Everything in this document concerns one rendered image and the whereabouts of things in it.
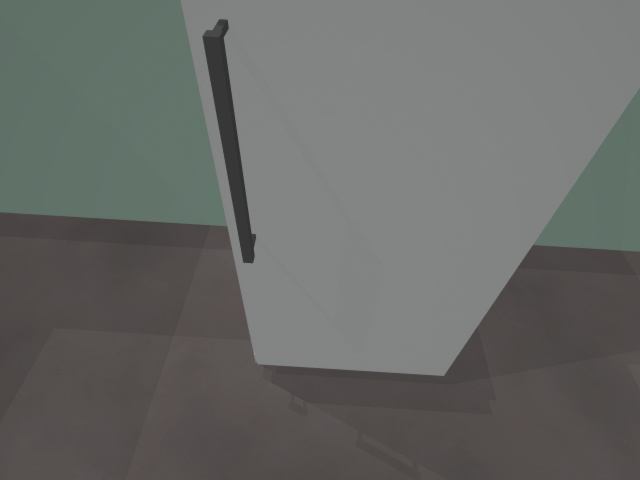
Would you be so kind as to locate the handle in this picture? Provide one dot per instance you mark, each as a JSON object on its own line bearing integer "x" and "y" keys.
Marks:
{"x": 219, "y": 76}

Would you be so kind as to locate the fridge door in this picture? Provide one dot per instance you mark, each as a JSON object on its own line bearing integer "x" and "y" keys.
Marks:
{"x": 401, "y": 157}

